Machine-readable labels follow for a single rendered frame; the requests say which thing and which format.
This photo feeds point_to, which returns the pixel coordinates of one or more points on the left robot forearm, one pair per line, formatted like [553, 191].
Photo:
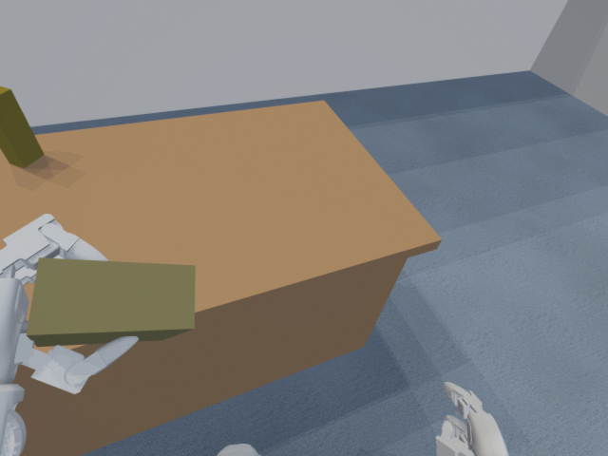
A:
[13, 432]

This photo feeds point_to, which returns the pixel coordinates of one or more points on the robot left hand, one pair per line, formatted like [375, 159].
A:
[60, 367]

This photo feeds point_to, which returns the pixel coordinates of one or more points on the robot right hand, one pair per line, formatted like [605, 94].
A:
[480, 436]

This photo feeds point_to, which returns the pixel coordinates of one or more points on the table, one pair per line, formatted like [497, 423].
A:
[298, 237]

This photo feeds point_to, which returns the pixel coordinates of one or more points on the sponge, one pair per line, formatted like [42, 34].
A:
[79, 302]

